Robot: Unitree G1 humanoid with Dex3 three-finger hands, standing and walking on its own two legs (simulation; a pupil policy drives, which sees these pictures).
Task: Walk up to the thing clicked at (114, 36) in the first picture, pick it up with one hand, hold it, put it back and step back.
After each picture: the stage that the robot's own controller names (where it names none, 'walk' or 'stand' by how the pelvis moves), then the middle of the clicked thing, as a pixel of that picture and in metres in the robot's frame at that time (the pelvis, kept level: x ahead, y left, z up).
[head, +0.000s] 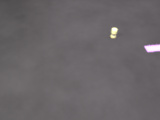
stand; (113, 33) +1.63 -0.43 -0.72
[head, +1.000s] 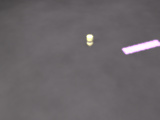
walk; (89, 40) +1.56 -0.02 -0.69
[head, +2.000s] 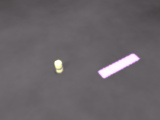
walk; (58, 66) +1.04 +0.29 -0.71
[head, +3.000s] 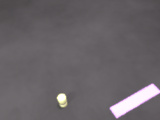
walk; (62, 100) +0.65 +0.23 -0.72
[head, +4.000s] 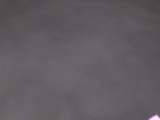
stand; out of the picture +0.42 +0.16 -0.70
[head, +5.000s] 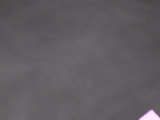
stand; out of the picture +0.36 +0.20 -0.72
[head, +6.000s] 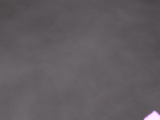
stand; out of the picture +0.36 +0.20 -0.72
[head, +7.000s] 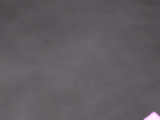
stand; out of the picture +0.37 +0.20 -0.73
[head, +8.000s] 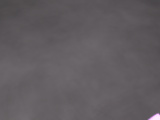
stand; out of the picture +0.37 +0.18 -0.73
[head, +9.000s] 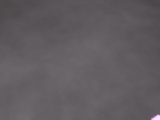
stand; out of the picture +0.37 +0.18 -0.73
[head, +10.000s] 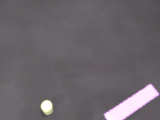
go down; (47, 107) +0.41 +0.18 -0.62
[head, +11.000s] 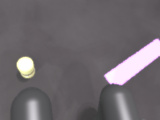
go down; (26, 68) +0.45 +0.22 -0.31
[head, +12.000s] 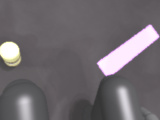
close in; (11, 55) +0.46 +0.24 -0.27
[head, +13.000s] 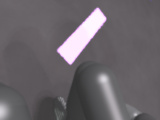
close; out of the picture +0.44 +0.27 -0.22
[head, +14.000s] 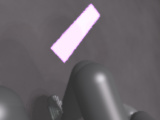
close; out of the picture +0.43 +0.28 -0.22
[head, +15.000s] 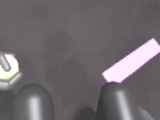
lift; (7, 72) +0.35 +0.25 -0.09
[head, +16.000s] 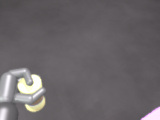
hold; (32, 93) +0.32 +0.17 +0.03
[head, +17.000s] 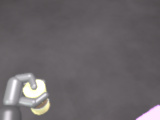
hold; (37, 97) +0.32 +0.17 -0.02
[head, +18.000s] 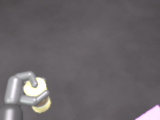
crouch; (38, 95) +0.32 +0.17 -0.01
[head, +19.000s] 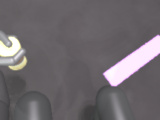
crouch; (12, 54) +0.45 +0.21 -0.10
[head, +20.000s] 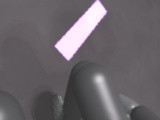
lower; out of the picture +0.43 +0.29 -0.23
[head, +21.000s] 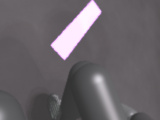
lower; out of the picture +0.43 +0.30 -0.23
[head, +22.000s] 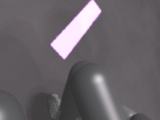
lower; out of the picture +0.44 +0.30 -0.23
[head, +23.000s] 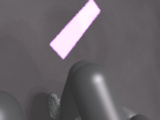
lower; out of the picture +0.44 +0.29 -0.23
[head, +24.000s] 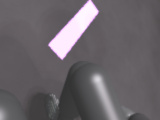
loosen; out of the picture +0.44 +0.28 -0.24
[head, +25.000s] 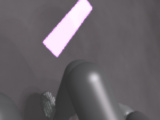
withdraw; out of the picture +0.43 +0.28 -0.24
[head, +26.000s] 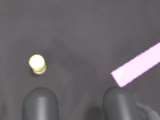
walk; (38, 65) +0.46 +0.21 -0.36
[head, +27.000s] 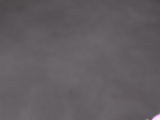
stand; out of the picture +0.40 +0.15 -0.66
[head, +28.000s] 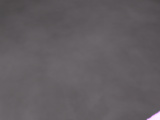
stand; out of the picture +0.41 +0.17 -0.67
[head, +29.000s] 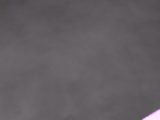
stand; out of the picture +0.40 +0.16 -0.69
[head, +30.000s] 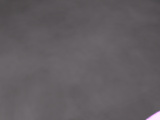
walk; out of the picture +0.41 +0.17 -0.72
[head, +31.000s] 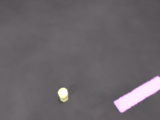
walk; (63, 95) +0.55 +0.16 -0.69
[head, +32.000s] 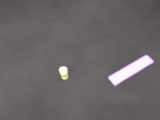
walk; (64, 73) +0.83 +0.21 -0.70
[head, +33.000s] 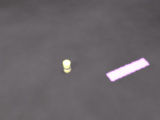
stand; (66, 66) +1.04 +0.16 -0.70
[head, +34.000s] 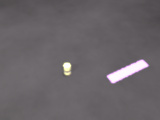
stand; (67, 69) +1.00 +0.14 -0.72
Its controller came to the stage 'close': yes
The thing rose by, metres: 0.69
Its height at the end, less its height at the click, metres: +0.00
